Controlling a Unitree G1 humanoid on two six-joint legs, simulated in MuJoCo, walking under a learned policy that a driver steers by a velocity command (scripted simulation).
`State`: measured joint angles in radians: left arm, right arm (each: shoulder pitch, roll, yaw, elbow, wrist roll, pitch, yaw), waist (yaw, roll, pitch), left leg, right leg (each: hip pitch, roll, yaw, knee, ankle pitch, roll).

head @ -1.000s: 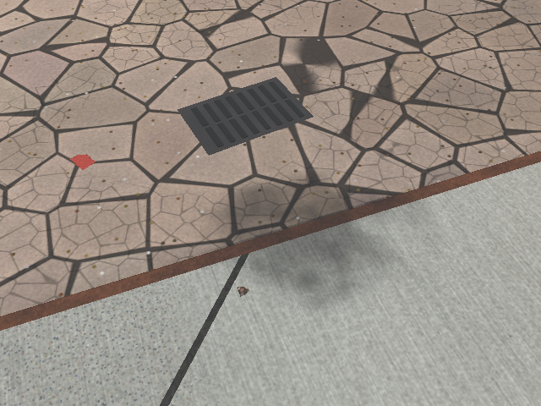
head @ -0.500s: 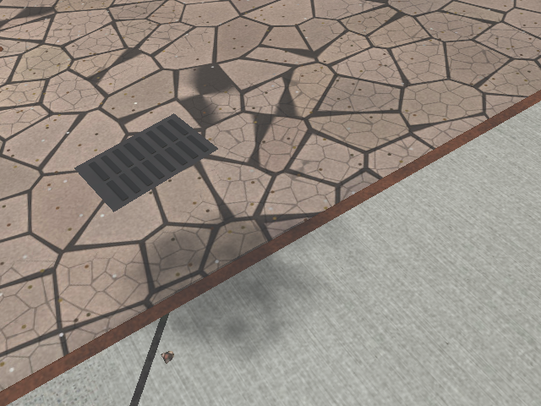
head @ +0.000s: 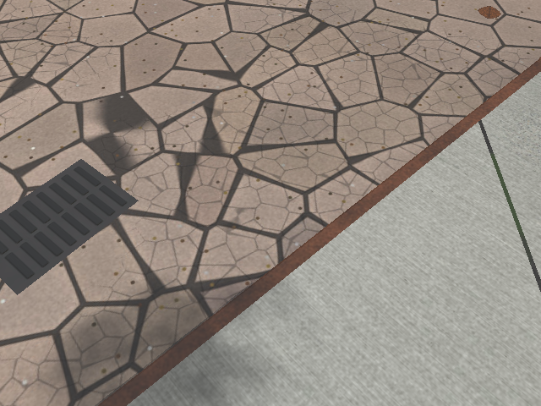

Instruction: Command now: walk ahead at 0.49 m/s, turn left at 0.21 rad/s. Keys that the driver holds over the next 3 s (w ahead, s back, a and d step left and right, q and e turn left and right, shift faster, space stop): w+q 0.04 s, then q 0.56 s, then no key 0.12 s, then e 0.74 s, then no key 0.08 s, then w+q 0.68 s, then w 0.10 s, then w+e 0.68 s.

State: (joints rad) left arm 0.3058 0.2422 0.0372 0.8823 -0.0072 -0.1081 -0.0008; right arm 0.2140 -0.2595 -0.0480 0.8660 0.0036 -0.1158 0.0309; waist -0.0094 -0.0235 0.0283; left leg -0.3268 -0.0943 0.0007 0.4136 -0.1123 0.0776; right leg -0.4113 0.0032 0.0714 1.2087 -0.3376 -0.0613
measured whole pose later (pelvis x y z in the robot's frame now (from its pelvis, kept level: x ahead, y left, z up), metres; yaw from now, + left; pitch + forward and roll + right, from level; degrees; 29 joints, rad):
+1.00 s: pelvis +0.19 +0.02 +0.01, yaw +20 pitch +1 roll -1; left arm 0.26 0.30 0.08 0.86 -0.02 0.04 0.04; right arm 0.15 -0.18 -0.02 0.70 -0.02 -0.01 -0.03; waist 0.03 -0.04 0.00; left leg -0.22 0.00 0.10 0.45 -0.24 0.06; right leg -0.47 -0.02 0.07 1.00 -0.39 0.09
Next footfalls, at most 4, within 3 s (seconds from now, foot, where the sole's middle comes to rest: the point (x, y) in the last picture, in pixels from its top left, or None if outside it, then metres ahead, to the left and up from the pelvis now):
0.30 right None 0.33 -0.11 -0.77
0.74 left None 0.19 0.11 -0.77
1.28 right None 0.24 -0.12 -0.77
1.94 left None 0.33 0.13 -0.77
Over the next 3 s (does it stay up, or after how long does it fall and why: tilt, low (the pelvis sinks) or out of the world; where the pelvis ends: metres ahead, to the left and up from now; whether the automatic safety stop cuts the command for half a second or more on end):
stays up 0.83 0.25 -0.05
